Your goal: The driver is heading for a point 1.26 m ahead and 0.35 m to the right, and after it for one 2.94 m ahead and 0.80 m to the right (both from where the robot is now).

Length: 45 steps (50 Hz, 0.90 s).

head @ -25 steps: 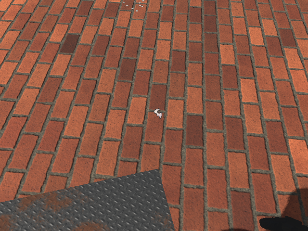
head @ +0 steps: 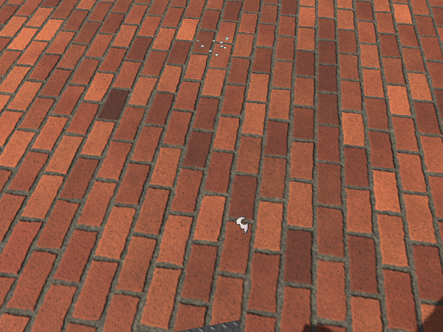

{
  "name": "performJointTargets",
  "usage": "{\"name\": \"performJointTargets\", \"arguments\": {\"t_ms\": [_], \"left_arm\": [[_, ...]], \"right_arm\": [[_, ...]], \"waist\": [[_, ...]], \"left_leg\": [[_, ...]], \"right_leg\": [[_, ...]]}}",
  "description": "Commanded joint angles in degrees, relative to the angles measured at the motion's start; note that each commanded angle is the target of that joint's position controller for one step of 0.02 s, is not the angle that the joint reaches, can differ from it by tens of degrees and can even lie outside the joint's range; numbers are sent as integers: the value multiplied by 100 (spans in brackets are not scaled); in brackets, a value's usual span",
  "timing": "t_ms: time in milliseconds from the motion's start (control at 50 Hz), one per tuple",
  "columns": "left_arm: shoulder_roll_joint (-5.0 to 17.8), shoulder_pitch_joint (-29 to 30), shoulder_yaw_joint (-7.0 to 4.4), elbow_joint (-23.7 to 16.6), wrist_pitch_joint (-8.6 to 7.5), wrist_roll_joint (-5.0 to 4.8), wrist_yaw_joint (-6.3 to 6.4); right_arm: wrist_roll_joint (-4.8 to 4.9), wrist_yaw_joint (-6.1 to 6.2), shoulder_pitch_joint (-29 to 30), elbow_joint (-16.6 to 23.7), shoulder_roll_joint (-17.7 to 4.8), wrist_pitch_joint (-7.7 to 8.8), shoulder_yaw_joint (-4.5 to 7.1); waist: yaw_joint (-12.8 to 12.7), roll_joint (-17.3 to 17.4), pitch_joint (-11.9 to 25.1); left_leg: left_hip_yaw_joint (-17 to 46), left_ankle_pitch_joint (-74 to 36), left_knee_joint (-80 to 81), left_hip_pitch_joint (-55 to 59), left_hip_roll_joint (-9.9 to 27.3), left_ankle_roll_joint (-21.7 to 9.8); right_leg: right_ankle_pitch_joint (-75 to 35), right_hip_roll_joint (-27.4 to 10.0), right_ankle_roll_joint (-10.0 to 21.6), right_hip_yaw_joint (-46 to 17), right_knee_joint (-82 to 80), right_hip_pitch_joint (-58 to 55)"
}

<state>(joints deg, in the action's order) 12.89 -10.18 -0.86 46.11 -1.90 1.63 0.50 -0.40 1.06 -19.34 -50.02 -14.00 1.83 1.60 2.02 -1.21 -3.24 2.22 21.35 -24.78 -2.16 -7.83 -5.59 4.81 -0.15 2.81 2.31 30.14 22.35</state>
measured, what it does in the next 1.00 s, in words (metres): steps on the spot: left foot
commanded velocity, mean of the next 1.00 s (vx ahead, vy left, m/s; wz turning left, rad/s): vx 0.07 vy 0.00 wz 0.00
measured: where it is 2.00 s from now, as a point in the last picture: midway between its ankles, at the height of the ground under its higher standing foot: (287, 284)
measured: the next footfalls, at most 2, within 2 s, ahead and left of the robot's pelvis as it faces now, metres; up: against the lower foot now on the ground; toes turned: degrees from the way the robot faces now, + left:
left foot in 0.30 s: +0.05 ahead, +0.12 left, +0.00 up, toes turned -2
right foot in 1.10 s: +0.21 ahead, -0.11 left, +0.00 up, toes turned -9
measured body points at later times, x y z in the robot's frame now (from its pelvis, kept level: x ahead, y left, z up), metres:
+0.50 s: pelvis +0.04 +0.01 +0.01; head +0.04 +0.01 +0.46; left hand +0.09 +0.26 -0.13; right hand +0.05 -0.23 -0.14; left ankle +0.01 +0.12 -0.73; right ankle +0.09 -0.09 -0.73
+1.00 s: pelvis +0.10 +0.01 +0.01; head +0.09 -0.01 +0.46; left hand +0.12 +0.25 -0.14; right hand +0.03 -0.23 -0.15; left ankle +0.01 +0.12 -0.73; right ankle +0.11 -0.09 -0.71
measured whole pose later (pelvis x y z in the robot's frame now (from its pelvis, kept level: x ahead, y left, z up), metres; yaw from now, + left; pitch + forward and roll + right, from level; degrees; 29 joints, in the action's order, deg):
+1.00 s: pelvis +0.10 +0.01 +0.01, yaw -3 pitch -1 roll +1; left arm 10.8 -17.1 -1.3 61.4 -0.9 1.6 -0.8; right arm -1.6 2.2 -23.3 -65.0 -11.5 2.0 2.0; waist 0.5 0.7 0.6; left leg -1.2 18.7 -19.2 0.0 -1.5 -1.7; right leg 22.5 -0.8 4.2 3.0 42.8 20.8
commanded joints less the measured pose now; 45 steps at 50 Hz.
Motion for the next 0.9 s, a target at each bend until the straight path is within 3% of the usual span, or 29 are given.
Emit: {"name": "performJointTargets", "arguments": {"t_ms": [20,40,60,80,100,120,160,220,260,300,320,340,380,440,560,760,780,820,860,900], "left_arm": [[1156,-1271,-267,19,-160,-17,125],[803,-1164,-170,34,-80,-182,78],[658,-877,-103,-11,-65,-194,29],[559,-545,-63,-32,-35,-137,39],[461,-274,-11,-35,1,-89,79],[467,-57,1,-13,30,-72,114],[571,-89,-24,91,70,-20,111],[712,-196,-68,257,112,-81,85],[724,-48,-79,306,173,-112,79],[650,-157,-82,394,209,-116,57],[599,-252,-99,424,240,-164,38],[546,-246,-93,511,246,-157,22],[485,-426,-91,693,210,-133,16],[475,-486,-88,907,150,-110,24],[377,-521,-43,1248,158,-121,59],[255,-731,16,1679,167,-121,122],[221,-776,24,1720,174,-116,122],[267,-727,-20,1689,207,-86,104],[173,-449,-30,1531,216,6,38],[43,-178,-13,1310,147,60,-38]], "right_arm": [[153,40,-718,252,-374,97,51],[102,61,-720,67,-486,-49,82],[-23,52,-472,30,-590,-154,112],[-88,32,-233,6,-533,-213,106],[-73,14,-128,-21,-455,-276,86],[-76,0,-130,-53,-384,-341,58],[-74,15,-237,-248,-314,-410,12],[-26,48,-100,-396,-280,-445,-11],[-53,52,-85,-522,-217,-417,-42],[-145,65,72,-511,-389,-331,-52],[-102,63,184,-550,-544,-291,-30],[-50,52,219,-636,-447,-242,-51],[-26,69,299,-728,-367,-136,-83],[-9,97,264,-835,-343,-65,-96],[-13,114,44,-1079,-251,-79,-126],[-3,140,-66,-1321,-99,-73,-168],[-11,139,-145,-1358,-85,-75,-169],[-18,134,-251,-1379,-320,-122,-62],[-25,113,-491,-1385,-519,-170,52],[-57,120,-631,-1407,-543,-127,123]], "waist": [[-236,-877,1502],[-343,-1011,1795],[-255,-506,1253],[-180,-276,837],[-57,-255,531],[73,-466,389],[28,-628,454],[-70,-560,587],[3,-510,433],[-86,-287,146],[-259,90,-150],[-269,350,-226],[-380,514,-33],[-373,365,94],[-286,194,-12],[-261,147,-37],[-243,180,71],[-185,474,-99],[-6,851,-638],[84,1021,-1024]], "left_leg": [[246,-1538,-2325,-1005,616,227],[185,1361,-2917,-1304,193,287],[371,1638,-3213,-1483,303,305],[388,1439,-3236,-1552,393,351],[374,1146,-2899,-1402,540,410],[294,877,-2448,-1133,638,485],[-16,656,-1783,-919,567,590],[-143,45,-1020,-684,634,592],[-237,-665,-244,-327,655,512],[324,-827,340,-276,1082,382],[590,-261,482,-1006,1215,293],[671,63,709,-1539,1251,283],[691,-114,962,-1698,1280,333],[623,-605,943,-1374,1265,313],[551,-872,908,-1103,1266,242],[459,-1294,848,-881,1258,211],[462,-799,928,-843,1222,184],[685,909,1071,-970,1208,-39],[1491,2395,1581,-972,1754,-434],[1988,2422,1970,-814,2416,-763]], "right_leg": [[-5353,-1952,1125,-1853,-265,-2815],[-5398,-2371,1695,-2532,-523,-2641],[-4236,-2194,1675,-2309,-820,-2029],[-3114,-1928,1478,-2031,-1073,-1573],[-2295,-1658,1209,-1660,-1350,-1067],[-1562,-1384,972,-1346,-1554,-693],[-938,-1085,781,-1079,-1580,-732],[293,-1061,705,-1151,-1621,-767],[1492,-931,482,-1138,-1662,-384],[2266,-797,75,-1169,-1713,-22],[2045,-507,-34,-926,-1671,-248],[1498,-428,-51,-799,-1436,-825],[723,-437,-1,-738,-1123,-1472],[305,-475,26,-724,-1076,-1535],[189,-465,-51,-685,-1132,-1368],[-89,-491,-93,-672,-1073,-1361],[315,-421,-88,-623,-1046,-1394],[1631,-56,-20,-301,-527,-1023],[2159,214,0,72,277,-25],[1907,-52,78,75,1154,757]]}}
Over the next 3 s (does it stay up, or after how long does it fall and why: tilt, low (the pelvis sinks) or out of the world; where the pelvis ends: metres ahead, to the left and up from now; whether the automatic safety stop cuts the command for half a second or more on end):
stays up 1.07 -0.37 0.01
